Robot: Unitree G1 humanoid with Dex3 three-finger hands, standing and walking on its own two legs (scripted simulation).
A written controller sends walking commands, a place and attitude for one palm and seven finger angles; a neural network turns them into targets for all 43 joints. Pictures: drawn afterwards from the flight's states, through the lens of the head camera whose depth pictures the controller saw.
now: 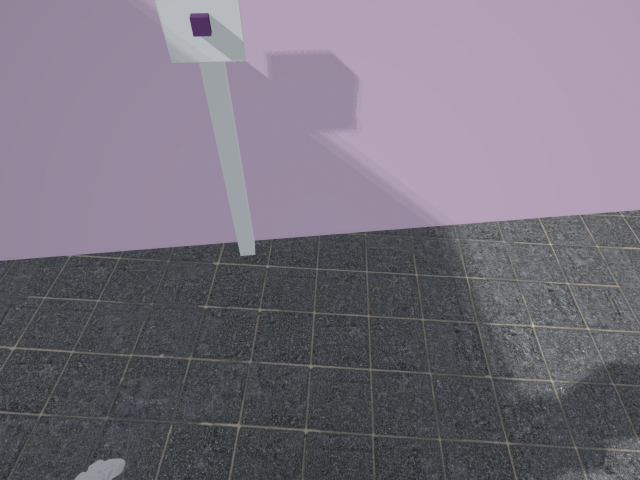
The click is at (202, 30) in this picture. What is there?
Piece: button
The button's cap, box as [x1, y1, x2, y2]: [190, 13, 211, 36]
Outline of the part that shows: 191,13 190,21 193,35 210,35 211,30 208,13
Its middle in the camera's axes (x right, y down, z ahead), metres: -0.28 -0.49 +0.88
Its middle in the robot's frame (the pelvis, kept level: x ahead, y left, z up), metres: +1.00 +0.33 +0.13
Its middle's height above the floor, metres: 0.90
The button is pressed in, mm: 0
